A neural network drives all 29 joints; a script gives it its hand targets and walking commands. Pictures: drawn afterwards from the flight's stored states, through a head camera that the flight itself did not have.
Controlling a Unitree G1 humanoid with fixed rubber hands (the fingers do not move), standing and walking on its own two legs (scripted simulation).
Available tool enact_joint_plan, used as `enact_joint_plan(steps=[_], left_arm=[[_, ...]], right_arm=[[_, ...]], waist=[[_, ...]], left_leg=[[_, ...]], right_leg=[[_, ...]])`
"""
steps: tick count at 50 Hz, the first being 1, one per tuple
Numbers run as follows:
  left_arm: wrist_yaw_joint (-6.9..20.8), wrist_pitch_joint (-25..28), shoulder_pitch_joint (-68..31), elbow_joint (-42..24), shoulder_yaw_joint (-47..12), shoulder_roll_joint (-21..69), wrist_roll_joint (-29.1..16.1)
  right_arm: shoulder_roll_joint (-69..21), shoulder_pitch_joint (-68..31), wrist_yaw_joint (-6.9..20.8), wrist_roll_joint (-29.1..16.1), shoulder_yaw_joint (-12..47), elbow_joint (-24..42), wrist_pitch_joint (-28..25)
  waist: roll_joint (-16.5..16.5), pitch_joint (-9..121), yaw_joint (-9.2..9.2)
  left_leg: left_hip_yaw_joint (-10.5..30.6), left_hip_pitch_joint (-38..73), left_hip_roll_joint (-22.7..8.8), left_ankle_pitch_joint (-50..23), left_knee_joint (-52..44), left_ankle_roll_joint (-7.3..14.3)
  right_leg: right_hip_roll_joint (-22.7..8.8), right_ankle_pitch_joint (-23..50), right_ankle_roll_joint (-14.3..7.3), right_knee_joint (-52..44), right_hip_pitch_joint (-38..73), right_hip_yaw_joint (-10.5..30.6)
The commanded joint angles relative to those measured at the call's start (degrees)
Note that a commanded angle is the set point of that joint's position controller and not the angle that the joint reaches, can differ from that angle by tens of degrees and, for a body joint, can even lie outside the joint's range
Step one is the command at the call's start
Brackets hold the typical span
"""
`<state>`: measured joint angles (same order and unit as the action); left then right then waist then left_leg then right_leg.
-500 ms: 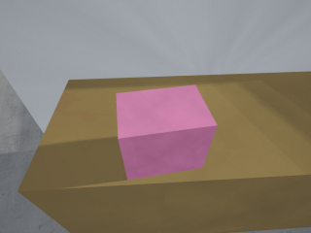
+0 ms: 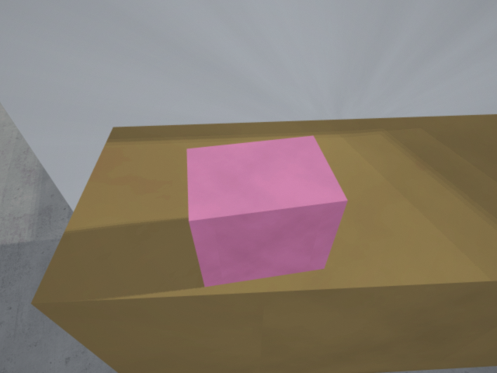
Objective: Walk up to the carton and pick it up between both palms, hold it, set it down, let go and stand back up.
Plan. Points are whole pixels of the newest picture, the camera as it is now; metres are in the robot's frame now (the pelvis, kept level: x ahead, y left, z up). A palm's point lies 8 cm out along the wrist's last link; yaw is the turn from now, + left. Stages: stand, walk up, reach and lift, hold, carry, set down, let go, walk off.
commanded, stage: stand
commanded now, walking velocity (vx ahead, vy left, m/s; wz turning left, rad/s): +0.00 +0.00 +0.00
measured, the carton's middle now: (258, 211) +0.42 +0.00 +0.03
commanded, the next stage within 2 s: none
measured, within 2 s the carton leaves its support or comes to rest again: neither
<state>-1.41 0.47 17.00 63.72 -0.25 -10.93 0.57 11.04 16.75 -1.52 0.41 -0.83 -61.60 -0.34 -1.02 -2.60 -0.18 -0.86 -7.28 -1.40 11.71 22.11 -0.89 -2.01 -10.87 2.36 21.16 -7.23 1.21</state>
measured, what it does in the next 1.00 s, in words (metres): stands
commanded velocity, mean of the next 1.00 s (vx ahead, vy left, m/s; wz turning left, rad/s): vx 0.00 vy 0.00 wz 0.00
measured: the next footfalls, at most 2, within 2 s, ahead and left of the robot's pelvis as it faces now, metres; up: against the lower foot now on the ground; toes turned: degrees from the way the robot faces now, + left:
none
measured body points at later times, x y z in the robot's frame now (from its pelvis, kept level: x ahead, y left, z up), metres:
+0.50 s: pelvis +0.00 +0.00 +0.00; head +0.00 -0.01 +0.45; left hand +0.01 +0.25 -0.15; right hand +0.04 -0.26 -0.15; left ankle +0.01 +0.13 -0.75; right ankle +0.01 -0.15 -0.75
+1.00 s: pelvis +0.00 +0.00 +0.00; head +0.01 +0.00 +0.45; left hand +0.02 +0.26 -0.15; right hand +0.03 -0.26 -0.15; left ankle +0.01 +0.13 -0.75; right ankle +0.01 -0.15 -0.74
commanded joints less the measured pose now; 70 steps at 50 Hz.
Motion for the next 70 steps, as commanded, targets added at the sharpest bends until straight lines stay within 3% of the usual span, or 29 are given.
enact_joint_plan(steps=[1, 6, 7, 9, 11, 17, 21, 24, 25, 26, 27, 29, 30, 31, 32, 37, 38, 39, 42, 45, 48, 49, 50, 52, 55, 59, 63, 66, 70], left_arm=[[0.0, 0.5, 4.5, -1.5, 1.5, -7.8, -0.3], [-0.6, -0.3, 4.2, -1.4, 2.6, -9.8, 0.1], [-0.4, -0.3, 1.1, -2.9, 2.6, -8.9, 0.6], [0.1, 0.5, 3.7, -1.3, 2.0, -9.4, 0.4], [0.1, 0.4, 4.7, -0.4, 1.1, -5.6, -0.2], [-0.7, 0.7, -0.5, -3.2, 2.0, -10.4, 0.4], [-0.2, 0.9, 2.8, -3.0, 1.6, -7.8, 0.0], [0.0, 1.1, 2.5, -2.8, 1.8, -9.0, -0.5], [-0.5, 0.6, 2.0, -2.3, 2.4, -10.0, -0.4], [-0.6, 0.4, 3.4, -1.6, 1.0, -7.0, 0.0], [-0.7, 0.4, 0.9, -3.6, 1.9, -9.0, 0.3], [-0.5, 0.3, 2.1, -3.2, 2.2, -10.2, -0.3], [-0.7, 0.3, -0.2, -3.3, 2.8, -11.3, -0.4], [-0.6, 0.4, 1.8, -3.1, 2.9, -10.0, -0.6], [-0.2, 0.7, 0.7, -3.1, 1.6, -8.1, -0.3], [0.0, 0.7, -1.8, -4.4, 3.4, -12.3, -0.3], [0.0, 0.7, -1.0, -4.5, 2.9, -11.6, -0.5], [0.1, 1.1, 1.8, -3.9, 2.9, -11.5, -0.5], [-0.2, 0.9, -2.5, -5.6, 2.8, -11.4, 0.6], [0.0, 0.3, 2.7, -2.1, 1.2, -5.5, -0.1], [-0.3, 0.4, 1.2, -3.4, 2.4, -9.9, 0.0], [-0.6, 0.2, -1.0, -3.6, 2.3, -9.5, 0.5], [-0.5, 0.1, -1.0, -3.6, 1.1, -7.7, 0.3], [-0.2, 0.5, 1.1, -2.4, 1.2, -8.3, -0.3], [-0.2, 0.2, -1.2, -4.0, 2.1, -11.5, 0.1], [-0.5, 1.3, -1.3, -4.1, 1.7, -10.1, 0.0], [-0.2, 0.9, -0.3, -3.0, 1.4, -8.5, 0.2], [-0.5, 0.6, 1.4, -3.5, 1.2, -9.4, -0.4], [-0.3, 0.0, -1.8, -4.1, 2.8, -12.9, -0.3]], right_arm=[[9.3, 4.2, -0.5, -0.6, -1.7, 1.3, -1.1], [6.9, -2.2, 0.1, -0.1, -0.8, 4.3, -0.8], [7.3, -2.6, -0.6, 0.1, -0.7, 4.3, -0.9], [10.3, 0.1, -0.6, -0.3, -2.2, 3.1, -0.9], [7.3, 3.8, -0.6, -0.6, -1.5, 2.1, -0.7], [12.0, -2.2, -0.6, -0.1, -2.7, 5.2, -0.9], [8.8, -1.1, -0.6, 0.0, -1.7, 3.9, -0.9], [7.5, 2.0, -0.5, 0.0, -1.3, 3.2, 0.3], [11.1, -1.0, -0.6, 0.1, -1.8, 4.2, -0.2], [6.5, 0.1, -0.4, -0.9, -0.8, 2.8, -0.1], [8.8, -1.4, -0.2, -0.2, -1.1, 4.4, -0.6], [11.1, -0.6, -0.2, 0.0, -1.6, 3.4, -1.2], [10.3, -0.1, -0.1, -0.5, -1.4, 3.5, -0.9], [10.8, -2.8, 0.2, 0.3, -1.5, 3.6, -1.2], [7.3, 0.5, -0.2, -0.1, -1.0, 2.3, -0.6], [10.2, -2.1, -0.1, 0.4, -1.5, 3.0, -1.4], [11.9, -2.5, 0.2, 0.0, -2.3, 4.5, -1.5], [8.0, -2.1, 0.1, 0.5, -1.1, 3.1, -1.1], [12.4, -3.0, -0.2, 0.1, -2.7, 5.0, -1.8], [8.3, 2.1, -0.6, -0.6, -1.8, 1.9, -1.2], [8.9, -2.8, -0.1, 0.3, -1.7, 3.5, -1.0], [9.8, -1.3, -0.7, 0.3, -1.9, 4.6, -1.2], [12.1, -1.6, -0.3, -0.2, -2.8, 4.1, -1.1], [9.6, -1.9, -0.1, -0.3, -2.1, 3.6, -1.0], [12.2, -2.1, 0.2, 0.2, -2.8, 4.3, -1.2], [12.6, -3.5, 0.0, 0.2, -2.9, 4.9, -1.2], [8.9, -1.3, -0.1, -0.4, -2.1, 3.2, -1.3], [11.9, 0.7, -0.2, -0.3, -2.6, 3.0, -1.3], [8.4, -3.6, 0.1, 0.2, -1.5, 3.7, -0.6]], waist=[[4.6, -3.0, -0.80], [-1.2, -2.2, -1.34], [2.1, -3.8, -1.12], [-1.3, -3.4, -0.35], [2.1, -1.8, -0.08], [0.2, -2.3, 1.11], [-0.3, -1.9, -0.47], [5.5, -2.8, 0.32], [2.3, -3.0, -1.05], [-0.1, -2.7, 0.35], [3.5, -2.6, 0.23], [-0.7, -2.9, -0.14], [0.3, -0.3, 1.68], [-0.7, -1.2, -1.38], [2.1, -5.4, 0.67], [3.7, 0.4, -0.51], [0.8, -1.9, 0.92], [0.3, -0.1, -1.74], [1.5, -1.5, 0.06], [0.6, -1.0, 0.94], [-2.2, 1.2, -0.65], [1.4, -2.2, 0.98], [-3.0, -1.6, 0.76], [4.7, -0.3, 0.08], [-1.0, -3.4, 0.97], [-0.7, -0.3, -0.07], [4.0, -0.8, 0.61], [-0.8, -0.9, 0.10], [4.0, -1.3, 0.18]], left_leg=[[3.2, -1.9, -4.4, -3.1, -4.2, 1.9], [2.7, -2.5, -3.9, -1.0, -5.1, 1.4], [3.9, -3.7, -4.9, -0.1, -5.0, 1.7], [4.9, -2.8, -5.3, 3.4, -5.7, 2.0], [3.0, -1.2, -4.4, 0.0, -4.7, 2.0], [3.2, -0.7, -4.3, -3.9, -3.7, 2.2], [4.0, -0.9, -4.7, -3.4, -3.3, 2.1], [2.9, -0.1, -4.7, -3.3, -4.2, 1.3], [4.1, -3.7, -4.8, -1.5, -4.7, 1.8], [3.7, -0.8, -4.5, -1.6, -4.9, 1.8], [3.3, -1.5, -5.1, -2.3, -4.0, 2.0], [3.1, -1.7, -4.8, -1.5, -4.4, 2.0], [4.1, 0.2, -5.1, -1.9, -5.3, 2.2], [4.1, -3.3, -5.0, -0.1, -5.5, 2.1], [3.4, -2.1, -4.8, -0.7, -4.7, 1.5], [3.3, -0.9, -4.8, -1.6, -3.7, 1.9], [3.3, -1.7, -4.5, -1.1, -4.2, 2.1], [3.6, -1.7, -4.7, -1.7, -4.1, 2.1], [2.7, -2.7, -4.9, -2.4, -4.2, 2.1], [3.2, 0.8, -5.1, -3.3, -4.8, 2.2], [4.2, 0.4, -5.6, -1.0, -5.3, 3.2], [4.6, -1.1, -5.6, -2.7, -5.2, 3.3], [3.0, -0.7, -4.6, -3.4, -4.4, 2.2], [4.6, 0.6, -5.2, -3.5, -5.5, 2.7], [2.9, -0.4, -5.1, -4.9, -4.5, 2.6], [2.9, 0.2, -4.3, -11.0, -4.0, 2.2], [3.9, 0.2, -5.3, -4.9, -4.5, 2.5], [2.0, 0.8, -4.0, -5.2, -5.3, 1.5], [3.8, -0.2, -5.3, -6.4, -4.8, 3.1]], right_leg=[[-3.7, 4.8, -2.3, -4.2, -2.0, 1.9], [-3.6, 1.2, -2.4, -2.9, -1.9, 2.8], [-3.1, 1.0, -2.6, -3.7, -4.2, 2.3], [-3.2, 1.0, -2.8, -3.6, -4.2, 2.9], [-3.1, 2.3, -2.7, -3.0, -2.7, 2.1], [-4.0, 5.0, -3.0, -3.5, -3.4, 3.4], [-3.9, 3.0, -2.3, -4.3, -2.5, 2.8], [-3.6, 2.8, -2.0, -3.6, -3.7, 1.8], [-3.6, 2.9, -2.6, -4.7, -1.0, 2.7], [-3.8, 3.4, -2.2, -4.3, -2.1, 2.0], [-4.2, 2.4, -2.0, -5.3, -2.4, 2.1], [-3.8, 4.4, -2.5, -5.1, -0.8, 3.4], [-3.7, 3.2, -2.7, -4.6, -2.0, 2.8], [-4.0, 1.6, -2.8, -4.4, -0.1, 3.5], [-3.5, 0.0, -2.1, -4.9, -4.3, 2.5], [-3.5, 1.0, -2.9, -5.5, -2.1, 3.5], [-3.1, 0.3, -2.6, -4.8, -3.0, 3.5], [-3.3, 0.6, -2.6, -4.6, -0.1, 2.6], [-4.6, 6.6, -2.8, -4.1, 0.1, 3.1], [-3.5, 3.0, -2.9, -3.7, -2.7, 2.3], [-3.2, 3.5, -2.2, -3.7, -1.1, 1.7], [-4.4, 4.0, -2.7, -4.3, -1.8, 2.1], [-3.8, 4.7, -2.7, -4.2, -1.9, 2.5], [-3.6, 3.2, -2.6, -4.2, -1.9, 1.6], [-4.7, 5.2, -2.6, -4.6, -2.5, 3.1], [-5.1, 10.2, -2.7, -2.6, 1.3, 2.8], [-4.3, 6.0, -2.3, -4.5, 0.2, 1.4], [-4.6, 5.7, -2.0, -4.3, -0.4, 3.1], [-3.5, 6.2, -1.5, -4.3, -0.7, 1.6]])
